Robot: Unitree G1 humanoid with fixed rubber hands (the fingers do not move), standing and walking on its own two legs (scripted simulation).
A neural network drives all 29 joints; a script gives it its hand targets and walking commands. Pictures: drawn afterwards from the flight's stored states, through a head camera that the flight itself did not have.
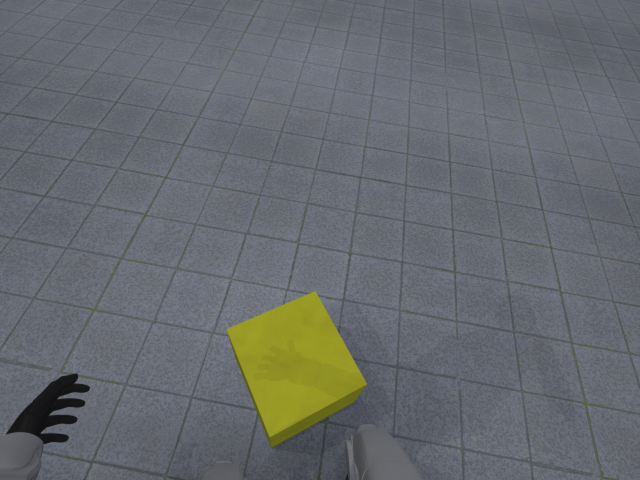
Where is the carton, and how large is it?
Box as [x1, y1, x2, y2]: [226, 291, 366, 447]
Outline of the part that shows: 315,291 226,329 235,357 271,447 353,402 366,384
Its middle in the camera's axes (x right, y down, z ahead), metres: -0.07 +0.36 +1.08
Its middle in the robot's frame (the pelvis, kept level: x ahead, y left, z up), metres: +0.43 +0.00 -0.64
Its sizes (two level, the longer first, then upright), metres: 0.288 0.266 0.224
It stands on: the floor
